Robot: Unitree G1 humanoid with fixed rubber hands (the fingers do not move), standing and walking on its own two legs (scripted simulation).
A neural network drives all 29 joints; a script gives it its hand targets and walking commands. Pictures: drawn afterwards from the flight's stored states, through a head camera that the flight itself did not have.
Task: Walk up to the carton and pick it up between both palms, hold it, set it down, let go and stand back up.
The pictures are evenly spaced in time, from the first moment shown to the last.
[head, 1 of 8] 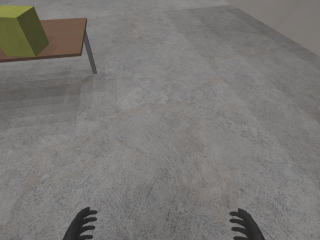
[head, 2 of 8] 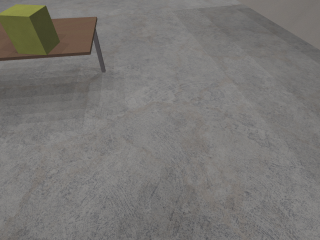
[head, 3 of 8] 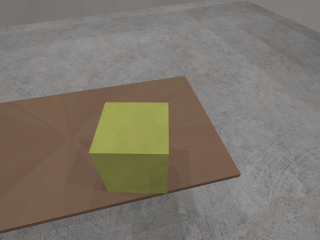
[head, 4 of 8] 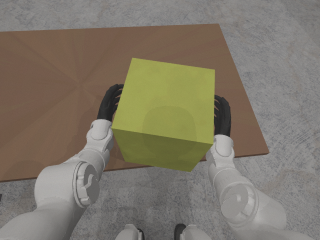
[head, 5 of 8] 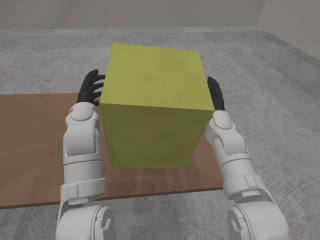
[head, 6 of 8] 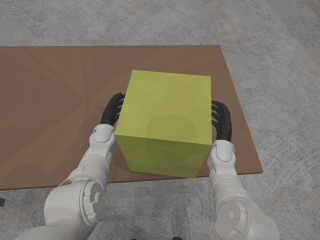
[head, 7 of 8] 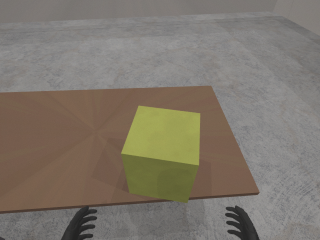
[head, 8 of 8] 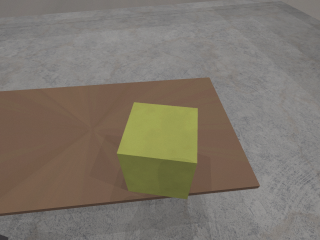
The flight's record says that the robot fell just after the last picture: no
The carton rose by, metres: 0.25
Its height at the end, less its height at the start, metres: +0.00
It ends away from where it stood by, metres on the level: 0.02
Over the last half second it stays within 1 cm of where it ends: yes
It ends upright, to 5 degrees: yes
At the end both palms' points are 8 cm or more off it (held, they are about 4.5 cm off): yes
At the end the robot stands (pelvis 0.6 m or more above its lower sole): yes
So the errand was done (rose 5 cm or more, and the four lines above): yes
